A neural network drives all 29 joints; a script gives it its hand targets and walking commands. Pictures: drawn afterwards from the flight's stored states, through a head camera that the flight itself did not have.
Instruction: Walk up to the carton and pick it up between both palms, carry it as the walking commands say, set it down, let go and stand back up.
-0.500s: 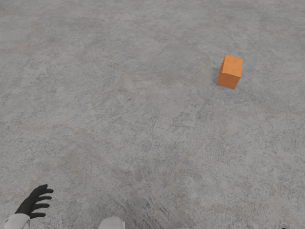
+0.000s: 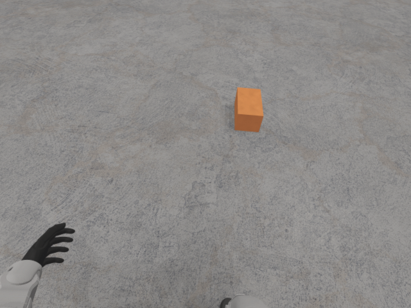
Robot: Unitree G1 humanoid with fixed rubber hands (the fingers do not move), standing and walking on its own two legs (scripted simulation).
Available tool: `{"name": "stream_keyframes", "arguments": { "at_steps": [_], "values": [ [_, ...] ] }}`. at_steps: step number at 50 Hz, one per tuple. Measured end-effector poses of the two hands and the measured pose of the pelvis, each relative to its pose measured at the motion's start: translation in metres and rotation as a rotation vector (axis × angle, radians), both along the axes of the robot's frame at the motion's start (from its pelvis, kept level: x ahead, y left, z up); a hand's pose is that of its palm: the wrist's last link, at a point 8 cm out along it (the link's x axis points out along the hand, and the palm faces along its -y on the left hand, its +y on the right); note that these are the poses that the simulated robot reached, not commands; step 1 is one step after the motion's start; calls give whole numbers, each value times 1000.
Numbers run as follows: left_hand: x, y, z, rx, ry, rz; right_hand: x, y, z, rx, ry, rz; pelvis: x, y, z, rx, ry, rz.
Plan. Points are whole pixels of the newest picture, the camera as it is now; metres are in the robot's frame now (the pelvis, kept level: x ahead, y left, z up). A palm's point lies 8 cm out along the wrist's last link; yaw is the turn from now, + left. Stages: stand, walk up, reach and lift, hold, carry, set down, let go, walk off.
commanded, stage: walk up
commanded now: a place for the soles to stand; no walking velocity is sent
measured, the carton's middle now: (247, 109) +1.40 -0.37 -0.68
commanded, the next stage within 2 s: none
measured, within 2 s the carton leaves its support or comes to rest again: neither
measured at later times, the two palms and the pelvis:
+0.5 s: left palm (88, 200) +0.37 +0.28 -0.09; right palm (399, 237) +0.24 -0.41 -0.03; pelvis +0.22 -0.04 +0.00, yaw -5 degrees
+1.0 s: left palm (134, 146) +0.53 +0.19 -0.07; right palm (372, 156) +0.49 -0.50 -0.07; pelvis +0.43 -0.15 +0.01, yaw -5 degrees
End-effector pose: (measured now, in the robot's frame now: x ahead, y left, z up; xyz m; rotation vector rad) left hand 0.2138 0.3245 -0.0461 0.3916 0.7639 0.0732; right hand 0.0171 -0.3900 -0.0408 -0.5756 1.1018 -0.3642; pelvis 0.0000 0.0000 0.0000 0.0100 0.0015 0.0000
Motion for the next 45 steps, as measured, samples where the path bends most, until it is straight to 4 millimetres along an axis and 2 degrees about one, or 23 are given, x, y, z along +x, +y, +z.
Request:
{"name": "stream_keyframes", "arguments": {
  "at_steps": [2,7,12,15,18,21,25,28,32,35,36,38,45],
  "values": [
    [13,-7,-4,25,7,18,20,-4,-13,31,0,-20,17,-10,-4,-6,-4,-18],
    [5,-15,-10,38,108,87,89,13,-25,131,-38,21,61,-21,6,-26,-4,-32],
    [-1,-14,-21,31,192,129,150,24,-26,166,-26,66,107,-25,9,-35,-3,-31],
    [9,-10,-33,19,235,144,189,25,-22,149,-48,88,138,-23,5,-37,-10,-29],
    [39,-12,-50,20,252,119,215,14,-18,86,-99,80,167,-20,-7,-22,-17,-44],
    [86,-26,-54,15,242,66,222,-2,-4,50,-120,16,191,-26,-4,3,-21,-68],
    [155,-46,-43,-4,197,2,227,-23,11,15,-95,-29,223,-37,4,10,-17,-90],
    [204,-64,-31,-12,165,-30,232,-41,15,6,-63,-55,248,-50,8,8,-12,-99],
    [271,-93,-15,-3,111,-59,244,-70,10,14,-20,-96,284,-76,9,6,-7,-105],
    [315,-115,-8,25,56,-62,265,-96,-5,27,7,-112,313,-102,1,0,-6,-105],
    [325,-120,-8,42,39,-55,274,-103,-12,34,13,-112,321,-110,-3,-2,-8,-106],
    [331,-128,-8,58,42,-29,301,-109,-21,61,5,-115,335,-122,-4,-5,-12,-109],
    [316,-140,-9,70,153,71,405,-105,-31,161,-20,-14,391,-144,10,-19,-3,-94]
  ]
}}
